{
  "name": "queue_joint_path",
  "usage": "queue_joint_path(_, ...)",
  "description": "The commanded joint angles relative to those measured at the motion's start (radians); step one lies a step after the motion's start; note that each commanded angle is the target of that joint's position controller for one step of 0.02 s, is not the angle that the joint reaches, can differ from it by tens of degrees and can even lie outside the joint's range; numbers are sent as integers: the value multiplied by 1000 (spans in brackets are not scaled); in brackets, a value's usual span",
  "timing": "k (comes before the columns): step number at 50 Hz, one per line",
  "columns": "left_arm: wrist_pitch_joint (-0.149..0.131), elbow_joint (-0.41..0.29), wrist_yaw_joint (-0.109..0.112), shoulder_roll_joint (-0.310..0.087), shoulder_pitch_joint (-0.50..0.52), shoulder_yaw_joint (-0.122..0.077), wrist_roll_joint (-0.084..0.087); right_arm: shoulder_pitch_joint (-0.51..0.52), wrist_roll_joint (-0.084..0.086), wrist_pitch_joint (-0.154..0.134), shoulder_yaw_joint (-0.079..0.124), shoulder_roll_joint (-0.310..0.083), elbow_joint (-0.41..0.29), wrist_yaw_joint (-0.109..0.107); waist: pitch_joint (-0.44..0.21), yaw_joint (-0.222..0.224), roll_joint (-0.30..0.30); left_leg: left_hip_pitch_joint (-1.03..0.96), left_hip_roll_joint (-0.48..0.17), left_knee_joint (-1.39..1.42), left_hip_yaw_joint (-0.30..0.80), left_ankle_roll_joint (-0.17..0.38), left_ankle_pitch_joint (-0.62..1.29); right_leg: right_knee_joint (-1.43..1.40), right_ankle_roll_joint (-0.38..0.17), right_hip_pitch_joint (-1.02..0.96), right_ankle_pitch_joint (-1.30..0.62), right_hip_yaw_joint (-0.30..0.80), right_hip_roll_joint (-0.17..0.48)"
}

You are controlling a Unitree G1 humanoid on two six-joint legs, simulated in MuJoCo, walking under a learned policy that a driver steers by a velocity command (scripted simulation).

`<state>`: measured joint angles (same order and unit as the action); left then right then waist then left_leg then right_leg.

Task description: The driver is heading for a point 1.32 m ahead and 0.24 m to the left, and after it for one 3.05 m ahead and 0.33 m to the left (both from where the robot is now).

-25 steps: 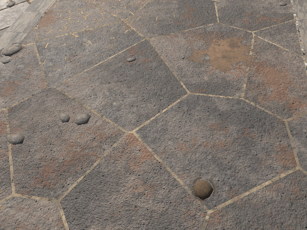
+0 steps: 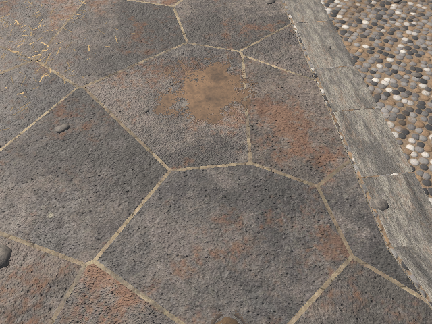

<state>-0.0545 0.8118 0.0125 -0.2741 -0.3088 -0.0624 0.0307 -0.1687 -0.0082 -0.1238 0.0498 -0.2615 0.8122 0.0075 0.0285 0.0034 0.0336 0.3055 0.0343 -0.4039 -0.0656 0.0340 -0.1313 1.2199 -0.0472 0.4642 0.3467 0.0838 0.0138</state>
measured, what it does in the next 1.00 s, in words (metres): walks ahead, turning left: right foot, then left foot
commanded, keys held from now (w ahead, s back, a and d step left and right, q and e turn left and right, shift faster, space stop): w+e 0.02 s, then w+q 0.98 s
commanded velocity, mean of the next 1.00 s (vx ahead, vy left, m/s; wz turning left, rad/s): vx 0.50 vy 0.00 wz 0.30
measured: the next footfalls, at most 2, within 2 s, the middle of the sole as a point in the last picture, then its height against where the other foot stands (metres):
right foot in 0.34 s outside the picture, level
left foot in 0.88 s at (180, 292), level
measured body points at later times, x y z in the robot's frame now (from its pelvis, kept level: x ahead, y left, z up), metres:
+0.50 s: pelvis +0.26 -0.07 +0.00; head +0.29 -0.08 +0.45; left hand +0.36 +0.21 -0.10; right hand +0.35 -0.34 -0.13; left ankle +0.20 +0.09 -0.64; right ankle +0.30 -0.17 -0.74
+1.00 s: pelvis +0.50 +0.05 -0.01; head +0.54 +0.07 +0.44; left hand +0.49 +0.34 -0.13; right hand +0.74 -0.15 -0.11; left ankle +0.53 +0.13 -0.74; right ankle +0.47 -0.14 -0.64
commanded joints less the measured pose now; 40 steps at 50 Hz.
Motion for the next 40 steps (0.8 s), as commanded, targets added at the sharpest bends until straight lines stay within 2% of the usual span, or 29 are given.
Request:
queue_joint_path(1, 6, -79, -5, -25, -35, -11, 4, -17, 1, -17, 23, -84, -24, 4, -37, 5, -109, -139, -283, 259, 247, 169, 31, -4, 5, 170, -62, 31, 119)
queue_joint_path(3, 7, -103, -1, -8, 8, -2, -10, -67, 5, -25, 30, -107, 11, 11, -15, 0, -73, -123, -286, 287, 218, 202, 90, -92, 7, 200, -98, 42, 117)
queue_joint_path(6, -12, -139, -11, -12, 100, 9, -28, -85, 18, -12, 33, -136, 30, 11, 2, -3, -61, -152, -267, 299, 172, 215, 148, -297, 17, 231, -233, -6, 131)
queue_joint_path(9, -34, -168, -27, -5, 234, 21, -24, -127, 33, 7, 33, -162, 37, 8, 21, -51, -72, -126, -222, 270, 121, 182, 161, -513, 35, 138, -339, -70, 85)
queue_joint_path(12, -46, -202, -40, -34, 309, 17, -9, -196, 42, 22, 35, -185, 61, 6, 21, -70, -105, -186, -259, 222, 170, 165, 112, -623, 38, 91, -316, -70, 54)
queue_joint_path(14, -56, -206, -44, -71, 289, 4, -6, -198, 44, 34, 36, -194, 67, 2, 5, -38, -130, -219, -284, 168, 211, 142, 86, -692, 20, 20, -272, -67, 35)
queue_joint_path(15, -59, -190, -42, -89, 231, -7, -9, -186, 44, 40, 36, -198, 67, -1, -20, 5, -133, -209, -273, 106, 205, 123, 126, -732, 6, -78, -263, -81, 17)
queue_joint_path(16, -61, -153, -34, -133, 108, -32, -14, -189, 38, 41, 26, -173, 65, -2, -93, 61, -116, -170, -223, -41, 170, 95, 220, -749, -19, -263, -252, -86, 8)
queue_joint_path(17, -59, -126, -20, -207, -74, -58, -34, -172, 19, 37, 2, -108, 37, -1, -236, 142, -33, -8, -155, -337, 110, 49, 85, -733, -83, -537, -249, 69, 170)
queue_joint_path(18, -47, -116, -15, -300, -148, -75, -53, -283, 21, 20, -32, 16, 11, 0, -365, 98, 245, 358, -16, -697, 57, -9, -386, -810, -216, -844, -163, 475, 427)
queue_joint_path(19, -49, -108, -21, -214, -169, -57, -50, -283, 51, 10, -10, -74, 28, -2, -384, 118, 201, 458, -36, -868, 187, -7, -439, -894, -243, -808, -44, 619, 433)
queue_joint_path(20, -54, -113, -23, -152, -104, -37, -37, -213, 67, 11, 11, -135, 10, -5, -246, 104, 141, 514, -80, -909, 193, 3, -356, -903, -203, -703, -66, 462, 399)
queue_joint_path(21, -56, -117, -27, -109, -29, -23, -32, -166, 57, 18, 14, -130, 2, -10, -178, 75, 93, 489, -119, -884, 173, 1, -268, -925, -174, -584, -131, 331, 352)
queue_joint_path(22, -58, -115, -32, -71, 31, -12, -31, -143, 42, 29, 18, -120, -1, -13, -118, 46, 78, 456, -144, -838, 171, -4, -207, -962, -156, -484, -186, 234, 308)
queue_joint_path(23, -63, -110, -34, -52, 66, -9, -36, -150, 39, 44, 23, -106, -2, -10, -84, 16, 94, 406, -166, -804, 176, -7, -163, -1000, -140, -411, -228, 154, 278)
queue_joint_path(24, -69, -101, -33, -49, 80, -12, -39, -156, 42, 58, 21, -85, -5, -6, -69, 1, 91, 369, -170, -790, 171, -10, -134, -1029, -138, -367, -266, 104, 266)
queue_joint_path(25, -75, -91, -31, -55, 81, -17, -40, -151, 43, 68, 19, -64, -11, -3, -54, -9, 73, 365, -170, -780, 168, -13, -114, -1048, -142, -346, -324, 59, 265)
queue_joint_path(28, -80, -58, -15, -83, 58, -31, -44, -102, 36, 85, 20, -45, -44, 0, -17, -14, 30, 421, -169, -697, 183, -22, -27, -1074, -148, -352, -420, -44, 272)
queue_joint_path(33, -66, -26, 3, -130, 30, -46, -39, 54, 28, 81, 10, -30, -104, 29, 33, 29, 18, 411, -155, -426, 120, -15, 169, -1092, -121, -378, -395, -190, 260)
queue_joint_path(36, -52, -5, 7, -154, -11, -54, -27, 151, 29, 81, 7, -30, -150, 47, 65, 62, 10, 418, -147, -331, 72, 6, 151, -1076, -107, -445, -389, -235, 281)
queue_joint_path(38, -39, 9, 6, -166, -28, -59, -17, 190, 31, 81, 8, -39, -178, 57, 76, 67, 14, 420, -137, -290, 43, 29, 87, -1040, -93, -506, -427, -257, 296)
queue_joint_path(39, -32, 12, 6, -175, -28, -61, -13, 196, 31, 82, 11, -46, -189, 61, 71, 61, 20, 401, -123, -274, 21, 44, 40, -1006, -84, -529, -499, -271, 300)
queue_joint_path(40, -26, 11, 8, -191, -20, -64, -11, 185, 31, 83, 18, -58, -197, 64, 51, 44, 34, 349, -95, -264, -9, 63, -9, -952, -74, -541, -654, -287, 300)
